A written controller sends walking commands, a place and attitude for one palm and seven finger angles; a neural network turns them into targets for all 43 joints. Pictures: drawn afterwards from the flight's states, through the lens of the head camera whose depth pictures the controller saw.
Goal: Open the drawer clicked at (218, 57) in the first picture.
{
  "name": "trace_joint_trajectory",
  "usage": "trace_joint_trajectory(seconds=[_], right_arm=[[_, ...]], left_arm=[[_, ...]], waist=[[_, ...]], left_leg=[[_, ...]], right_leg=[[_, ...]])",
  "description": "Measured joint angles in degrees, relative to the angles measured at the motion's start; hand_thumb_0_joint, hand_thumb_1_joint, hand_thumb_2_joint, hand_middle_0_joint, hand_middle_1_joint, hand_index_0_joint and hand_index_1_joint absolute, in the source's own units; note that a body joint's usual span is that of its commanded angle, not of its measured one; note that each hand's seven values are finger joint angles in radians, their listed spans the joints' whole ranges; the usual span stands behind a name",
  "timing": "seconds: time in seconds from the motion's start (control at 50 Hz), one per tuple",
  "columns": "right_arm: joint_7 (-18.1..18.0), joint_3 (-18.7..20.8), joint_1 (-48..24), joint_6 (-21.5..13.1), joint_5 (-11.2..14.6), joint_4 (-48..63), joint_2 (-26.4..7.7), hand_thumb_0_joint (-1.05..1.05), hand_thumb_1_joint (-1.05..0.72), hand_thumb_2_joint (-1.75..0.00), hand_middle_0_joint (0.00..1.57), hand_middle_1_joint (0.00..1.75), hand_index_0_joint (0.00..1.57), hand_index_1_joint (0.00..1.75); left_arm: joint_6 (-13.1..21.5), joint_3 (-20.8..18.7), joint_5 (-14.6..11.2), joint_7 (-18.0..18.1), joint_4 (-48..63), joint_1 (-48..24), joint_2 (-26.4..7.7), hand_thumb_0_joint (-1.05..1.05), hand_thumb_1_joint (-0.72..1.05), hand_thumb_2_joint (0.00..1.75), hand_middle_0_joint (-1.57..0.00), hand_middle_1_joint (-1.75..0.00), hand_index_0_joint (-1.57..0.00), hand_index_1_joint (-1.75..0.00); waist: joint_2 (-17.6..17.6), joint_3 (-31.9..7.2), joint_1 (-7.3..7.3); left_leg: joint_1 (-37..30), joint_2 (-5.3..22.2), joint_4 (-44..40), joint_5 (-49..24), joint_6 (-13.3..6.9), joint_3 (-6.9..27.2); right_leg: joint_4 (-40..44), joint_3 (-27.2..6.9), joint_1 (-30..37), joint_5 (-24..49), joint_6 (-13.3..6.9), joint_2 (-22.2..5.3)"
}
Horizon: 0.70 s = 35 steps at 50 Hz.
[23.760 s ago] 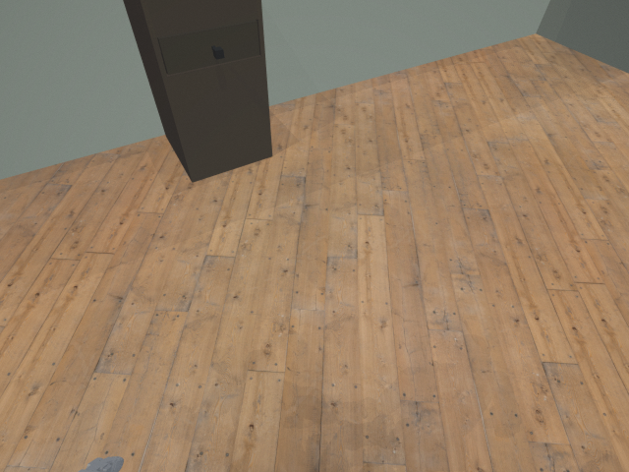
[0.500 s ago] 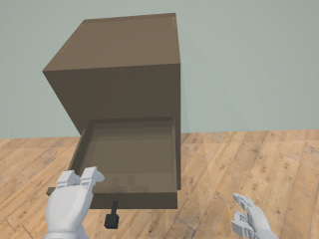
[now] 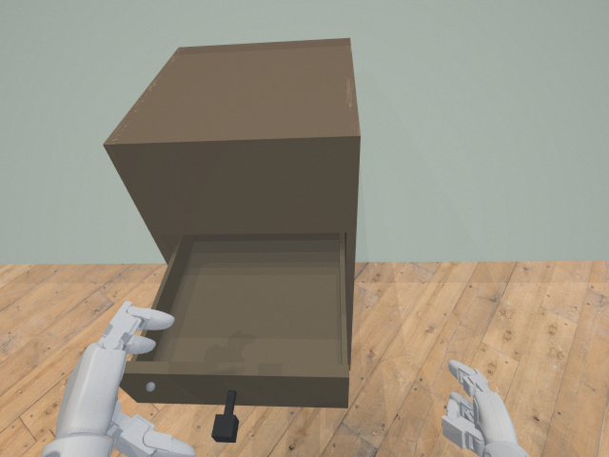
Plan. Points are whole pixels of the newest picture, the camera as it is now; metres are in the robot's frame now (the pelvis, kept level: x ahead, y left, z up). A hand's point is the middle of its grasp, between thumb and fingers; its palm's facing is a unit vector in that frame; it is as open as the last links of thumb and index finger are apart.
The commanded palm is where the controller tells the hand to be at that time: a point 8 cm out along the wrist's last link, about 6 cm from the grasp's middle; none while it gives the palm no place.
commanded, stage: draw the hand back to the body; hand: left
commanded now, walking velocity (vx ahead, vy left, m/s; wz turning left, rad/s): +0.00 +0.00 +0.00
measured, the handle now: (227, 416) +0.22 +0.17 -0.15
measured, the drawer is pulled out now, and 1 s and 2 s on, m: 0.30 0.30 0.30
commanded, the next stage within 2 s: step back with the hand held close in 0.90 s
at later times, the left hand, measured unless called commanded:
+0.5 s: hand (87, 334) +0.19 +0.24 +0.16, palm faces +0.36 -0.84 -0.41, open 10.4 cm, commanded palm +0.14 +0.28 +0.19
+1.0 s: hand (73, 329) +0.19 +0.24 +0.18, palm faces +0.41 -0.81 -0.41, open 7.5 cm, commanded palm +0.13 +0.28 +0.20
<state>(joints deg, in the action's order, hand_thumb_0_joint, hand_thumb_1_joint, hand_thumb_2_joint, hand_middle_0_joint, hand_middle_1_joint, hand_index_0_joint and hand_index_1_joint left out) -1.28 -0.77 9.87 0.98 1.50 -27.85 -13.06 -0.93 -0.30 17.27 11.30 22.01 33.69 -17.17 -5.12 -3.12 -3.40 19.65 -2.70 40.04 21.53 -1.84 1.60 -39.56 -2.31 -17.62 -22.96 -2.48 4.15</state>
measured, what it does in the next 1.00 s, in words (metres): stands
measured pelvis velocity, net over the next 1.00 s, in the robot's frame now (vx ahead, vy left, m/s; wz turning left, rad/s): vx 0.01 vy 0.00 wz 0.04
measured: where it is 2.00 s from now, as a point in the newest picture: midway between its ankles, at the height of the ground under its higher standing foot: outside the picture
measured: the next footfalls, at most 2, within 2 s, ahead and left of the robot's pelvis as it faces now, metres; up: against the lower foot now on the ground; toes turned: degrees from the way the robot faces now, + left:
none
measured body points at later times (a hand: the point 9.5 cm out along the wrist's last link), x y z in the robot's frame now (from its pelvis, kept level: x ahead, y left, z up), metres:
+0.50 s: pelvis +0.02 +0.01 +0.02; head +0.01 -0.01 +0.47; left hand +0.17 +0.28 +0.18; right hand +0.22 -0.20 -0.06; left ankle -0.01 +0.10 -0.72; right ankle -0.02 -0.09 -0.72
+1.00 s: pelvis +0.01 +0.00 +0.02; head +0.00 -0.03 +0.47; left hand +0.16 +0.28 +0.20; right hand +0.22 -0.21 -0.06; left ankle -0.01 +0.10 -0.72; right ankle -0.02 -0.09 -0.72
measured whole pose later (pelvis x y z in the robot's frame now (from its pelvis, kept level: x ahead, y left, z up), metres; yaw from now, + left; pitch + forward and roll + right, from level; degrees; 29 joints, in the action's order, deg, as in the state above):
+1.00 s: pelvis +0.01 +0.00 +0.02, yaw +2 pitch -1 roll +0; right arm -4.1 -1.5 10.3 -5.5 1.6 -34.8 -12.3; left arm 4.9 -16.1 -4.2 6.8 28.9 32.4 -19.6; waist -3.9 -1.1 -3.0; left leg 10.7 -2.9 29.1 17.0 -1.4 4.1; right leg -26.8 -0.4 -7.2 -18.2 -2.7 3.5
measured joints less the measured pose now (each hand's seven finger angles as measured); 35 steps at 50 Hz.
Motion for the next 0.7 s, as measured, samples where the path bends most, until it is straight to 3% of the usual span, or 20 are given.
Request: trace_joint_trajectory(seconds=[0.02, 0.06, 0.1, 0.16, 0.3, 0.7], right_arm=[[-1.03, -0.54, 0.95, -1.39, -0.01, 0.18, 0.36, 0.01, -0.90, -0.90, 0.20, 0.30, 0.19, 0.30], [-2.61, -1.48, 2.50, -3.76, -0.08, -0.16, 1.03, 0.01, -0.90, -0.90, 0.20, 0.30, 0.19, 0.30], [-3.47, -2.17, 3.39, -5.47, -0.20, -1.08, 1.47, 0.01, -0.90, -0.90, 0.20, 0.30, 0.19, 0.30], [-3.65, -2.61, 3.74, -6.89, -0.18, -2.58, 1.77, 0.01, -0.90, -0.90, 0.20, 0.30, 0.20, 0.30], [-3.04, -1.96, 2.70, -7.79, -0.16, -5.30, 1.30, 0.01, -0.90, -0.90, 0.20, 0.30, 0.20, 0.30], [-2.72, -0.80, -0.36, -6.89, 0.25, -6.35, 0.82, 0.01, -0.90, -0.90, 0.20, 0.30, 0.20, 0.30]], left_arm=[[0.65, -0.26, -5.11, -0.93, 0.86, 0.55, 1.12, 0.00, -0.46, 0.32, -0.31, -1.18, -0.32, -1.18], [1.90, -0.70, -11.69, -2.16, 2.59, 1.26, 1.86, 0.00, -0.42, 0.33, -0.31, -1.16, -0.32, -1.16], [3.15, -1.78, -15.17, -2.84, 3.83, 1.31, 1.36, 0.00, -0.38, 0.35, -0.31, -1.13, -0.31, -1.13], [4.41, -4.44, -17.92, -3.44, 4.88, 1.02, 0.28, 0.00, -0.31, 0.38, -0.30, -1.08, -0.30, -1.08], [5.15, -8.77, -20.10, -4.16, 5.77, 1.20, -0.70, 0.00, -0.09, 0.48, -0.28, -0.94, -0.28, -0.94], [5.89, -16.78, -21.56, -4.28, 6.97, -1.98, -2.77, 0.01, 0.60, 0.77, -0.23, -0.49, -0.23, -0.49]], waist=[[0.44, 0.37, 0.32], [1.32, 0.85, 0.79], [1.93, 1.16, 1.06], [2.23, 1.52, 1.29], [1.80, 1.90, 1.37], [1.57, 1.64, 0.27]], left_leg=[[-1.17, -0.20, -0.73, -0.19, -0.02, 0.31], [-3.04, -0.44, -2.03, -0.57, 0.04, 1.06], [-4.30, -0.49, -3.12, -0.95, 0.12, 1.69], [-5.45, -0.47, -4.56, -1.53, 0.16, 2.11], [-6.56, -0.67, -7.32, -2.74, -0.17, 1.88], [-8.57, -0.71, -10.30, -3.94, -0.12, 2.12]], right_leg=[[0.76, 0.25, 1.29, 0.05, 0.06, -0.22], [2.45, 0.89, 3.55, 0.32, 0.08, -0.48], [4.16, 1.43, 5.23, 0.83, 0.03, -0.56], [6.21, 1.74, 6.73, 1.63, 0.03, -0.60], [9.04, 1.39, 7.83, 2.92, 0.41, -0.94], [12.10, 1.53, 9.93, 4.09, 0.41, -1.14]])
